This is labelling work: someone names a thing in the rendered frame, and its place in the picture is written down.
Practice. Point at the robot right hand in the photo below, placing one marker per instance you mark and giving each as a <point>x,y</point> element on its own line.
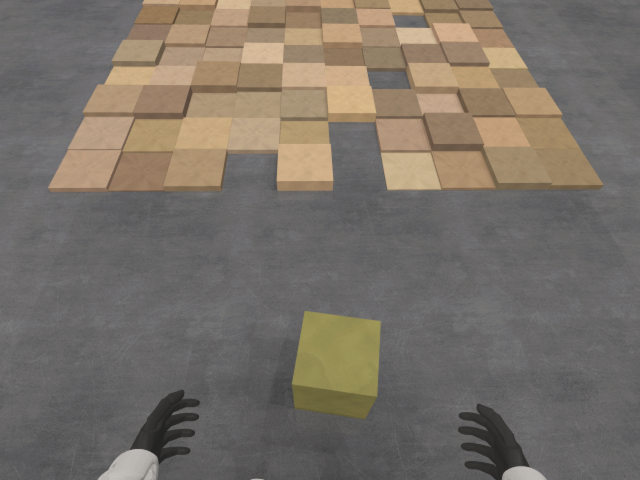
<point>504,452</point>

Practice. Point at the robot left forearm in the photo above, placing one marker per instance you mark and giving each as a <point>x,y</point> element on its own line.
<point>136,464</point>

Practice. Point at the robot left hand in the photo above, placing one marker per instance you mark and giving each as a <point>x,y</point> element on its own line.
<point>153,436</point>

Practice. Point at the carton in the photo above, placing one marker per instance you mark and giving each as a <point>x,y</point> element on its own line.
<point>337,363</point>

